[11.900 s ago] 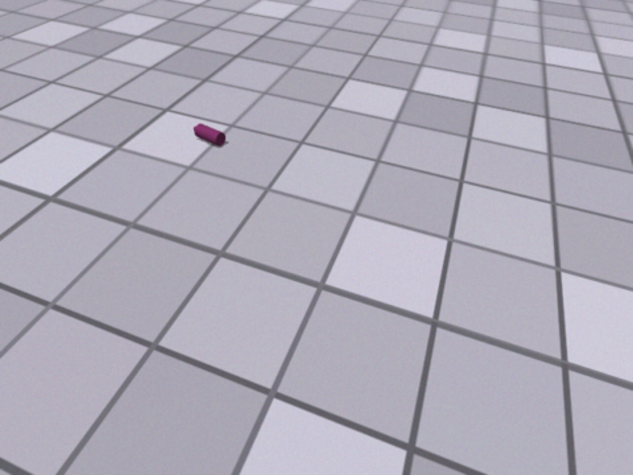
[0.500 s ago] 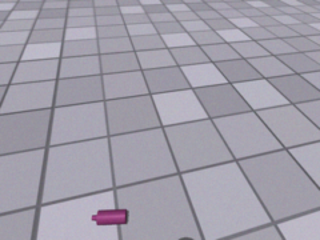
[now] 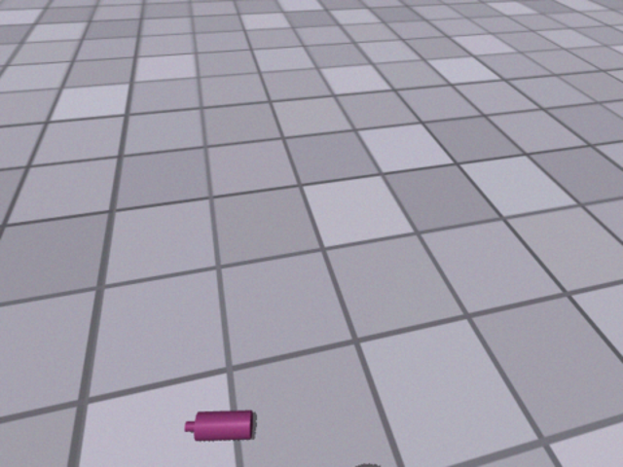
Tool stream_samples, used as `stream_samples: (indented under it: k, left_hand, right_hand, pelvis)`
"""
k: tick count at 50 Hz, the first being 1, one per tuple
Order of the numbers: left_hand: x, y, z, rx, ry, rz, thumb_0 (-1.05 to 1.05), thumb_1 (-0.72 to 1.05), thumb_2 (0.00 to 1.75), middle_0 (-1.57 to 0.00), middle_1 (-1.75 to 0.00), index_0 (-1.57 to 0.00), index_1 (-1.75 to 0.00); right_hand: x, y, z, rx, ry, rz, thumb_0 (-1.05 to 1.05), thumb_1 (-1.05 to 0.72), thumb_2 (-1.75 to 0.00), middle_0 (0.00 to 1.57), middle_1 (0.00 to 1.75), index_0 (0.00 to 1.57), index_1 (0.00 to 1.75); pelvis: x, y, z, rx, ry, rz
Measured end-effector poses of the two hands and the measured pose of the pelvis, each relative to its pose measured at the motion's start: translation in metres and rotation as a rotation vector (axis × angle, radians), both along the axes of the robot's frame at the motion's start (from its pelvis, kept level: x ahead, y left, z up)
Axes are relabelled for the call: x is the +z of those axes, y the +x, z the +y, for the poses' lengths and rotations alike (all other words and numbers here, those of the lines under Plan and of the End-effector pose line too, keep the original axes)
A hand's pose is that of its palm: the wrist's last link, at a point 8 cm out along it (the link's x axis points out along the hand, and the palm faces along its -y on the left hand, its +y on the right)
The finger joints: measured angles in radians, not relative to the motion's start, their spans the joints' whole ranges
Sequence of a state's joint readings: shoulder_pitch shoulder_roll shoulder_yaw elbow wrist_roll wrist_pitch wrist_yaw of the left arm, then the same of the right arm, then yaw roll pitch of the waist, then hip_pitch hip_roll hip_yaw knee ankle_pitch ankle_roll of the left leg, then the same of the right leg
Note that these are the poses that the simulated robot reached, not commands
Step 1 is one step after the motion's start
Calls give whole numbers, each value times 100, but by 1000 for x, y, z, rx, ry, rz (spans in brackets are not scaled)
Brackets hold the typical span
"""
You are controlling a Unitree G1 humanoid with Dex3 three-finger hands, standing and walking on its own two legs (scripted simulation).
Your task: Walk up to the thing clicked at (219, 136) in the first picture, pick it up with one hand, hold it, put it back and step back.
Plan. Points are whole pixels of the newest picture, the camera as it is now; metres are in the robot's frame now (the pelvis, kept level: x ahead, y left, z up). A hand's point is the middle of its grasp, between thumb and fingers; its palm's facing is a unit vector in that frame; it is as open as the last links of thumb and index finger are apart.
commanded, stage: stand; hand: left
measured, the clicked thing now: (218, 425) +0.42 +0.25 -0.75
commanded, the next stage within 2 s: walk up in 0.54 s
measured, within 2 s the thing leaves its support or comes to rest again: neither
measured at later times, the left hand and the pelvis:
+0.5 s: hand out of the picture +0.07 +0.25 -0.15, palm faces -0.02 -0.94 -0.35, open 7.4 cm; pelvis +0.00 +0.00 +0.00, yaw +1 degrees
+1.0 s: hand out of the picture +0.04 +0.31 -0.19, palm faces -0.04 -0.94 -0.34, open 7.4 cm; pelvis -0.10 +0.05 -0.02, yaw +0 degrees
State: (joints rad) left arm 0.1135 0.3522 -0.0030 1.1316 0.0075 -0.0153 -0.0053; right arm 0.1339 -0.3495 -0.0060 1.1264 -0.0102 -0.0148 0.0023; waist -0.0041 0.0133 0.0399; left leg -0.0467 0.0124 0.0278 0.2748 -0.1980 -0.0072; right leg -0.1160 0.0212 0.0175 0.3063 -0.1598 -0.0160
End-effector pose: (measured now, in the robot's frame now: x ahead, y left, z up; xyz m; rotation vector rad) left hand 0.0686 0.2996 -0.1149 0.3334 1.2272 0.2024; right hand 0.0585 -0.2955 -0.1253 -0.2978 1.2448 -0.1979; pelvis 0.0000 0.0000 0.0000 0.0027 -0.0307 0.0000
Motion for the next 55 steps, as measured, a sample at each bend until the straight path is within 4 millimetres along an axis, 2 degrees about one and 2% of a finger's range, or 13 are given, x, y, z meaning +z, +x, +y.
stream_samples:
  k: [14,27,30,35,41,45,47,51,55]
  left_hand:
    - [-1,2,-4,1,-5,-8,1,90,89,-21,-30,-20,-30]
    - [-2,-6,-4,8,-4,1,1,90,89,-21,-30,-20,-30]
    - [-3,-8,-1,30,-1,-2,1,90,89,-21,-30,-20,-30]
    - [-8,-16,10,31,15,-3,0,90,89,-21,-30,-20,-30]
    - [-18,-23,30,-23,22,-18,1,90,89,-21,-30,-20,-30]
    - [-34,-23,47,-43,1,-65,1,90,89,-21,-30,-20,-30]
    - [-38,-26,52,-37,-7,-80,1,90,89,-21,-30,-20,-30]
    - [-33,-44,55,-38,-21,-59,1,90,89,-20,-29,-20,-30]
    - [-28,-70,60,-39,-25,-37,0,90,89,-21,-29,-20,-30]
  right_hand:
    - [3,12,-3,12,-7,-21,1,-91,-90,20,30,21,30]
    - [2,6,-4,12,-5,-7,1,-91,-90,20,30,21,30]
    - [0,3,-6,5,-11,4,1,-91,-90,20,30,21,30]
    - [-2,-4,-11,6,-38,12,1,-91,-90,20,30,21,30]
    - [3,-32,-4,2,-85,14,0,-91,-90,20,30,21,30]
    - [1,-63,8,5,-132,24,0,-91,-90,20,30,21,30]
    - [1,-82,19,6,-136,47,0,-91,-90,20,30,21,30]
    - [12,-114,37,-15,-120,64,0,-91,-90,20,30,21,30]
    - [18,-128,43,-27,-124,38,1,-90,-90,20,30,21,30]
  pelvis:
    - [0,2,-2,6,-2,-2]
    - [0,-1,-3,11,-3,-1]
    - [-2,-8,-3,8,-5,2]
    - [-8,-32,0,4,-10,1]
    - [-15,-61,21,1,6,14]
    - [-29,-82,42,16,-5,14]
    - [-29,-93,48,1,12,-9]
    - [-18,-106,54,3,-30,-8]
    - [-12,-121,57,-24,-37,7]
